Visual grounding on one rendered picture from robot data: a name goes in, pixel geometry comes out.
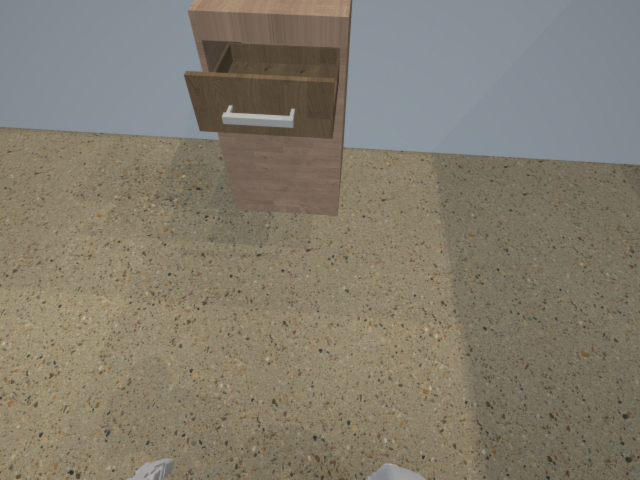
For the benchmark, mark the cabinet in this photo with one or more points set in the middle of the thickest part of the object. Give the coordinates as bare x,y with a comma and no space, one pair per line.
279,173

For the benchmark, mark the drawer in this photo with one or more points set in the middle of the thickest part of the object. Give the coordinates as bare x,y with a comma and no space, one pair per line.
270,80

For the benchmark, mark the left robot hand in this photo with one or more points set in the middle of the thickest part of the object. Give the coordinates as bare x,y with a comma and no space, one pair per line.
154,471

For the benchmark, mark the handle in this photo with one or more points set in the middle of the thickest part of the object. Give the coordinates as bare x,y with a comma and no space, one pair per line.
258,119

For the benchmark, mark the robot right shin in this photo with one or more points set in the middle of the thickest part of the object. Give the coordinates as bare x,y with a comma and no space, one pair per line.
387,464

